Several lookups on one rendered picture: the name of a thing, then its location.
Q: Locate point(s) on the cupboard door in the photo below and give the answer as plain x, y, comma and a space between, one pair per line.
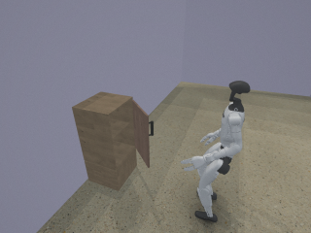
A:
141, 132

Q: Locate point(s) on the right robot hand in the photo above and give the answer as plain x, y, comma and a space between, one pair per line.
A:
211, 138

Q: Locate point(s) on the left robot hand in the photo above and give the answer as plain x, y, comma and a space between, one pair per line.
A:
197, 161

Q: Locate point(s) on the robot left thigh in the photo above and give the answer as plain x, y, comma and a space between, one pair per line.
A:
212, 171

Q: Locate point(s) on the robot left upper arm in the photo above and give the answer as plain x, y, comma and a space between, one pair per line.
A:
235, 122

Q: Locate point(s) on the handle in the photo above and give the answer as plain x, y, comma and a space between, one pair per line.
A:
152, 128

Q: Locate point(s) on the robot left forearm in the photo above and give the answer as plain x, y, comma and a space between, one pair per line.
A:
225, 152

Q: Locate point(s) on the robot right forearm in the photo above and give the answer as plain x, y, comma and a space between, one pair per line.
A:
217, 133

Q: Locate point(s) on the left robot foot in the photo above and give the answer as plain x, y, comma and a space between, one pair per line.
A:
204, 216

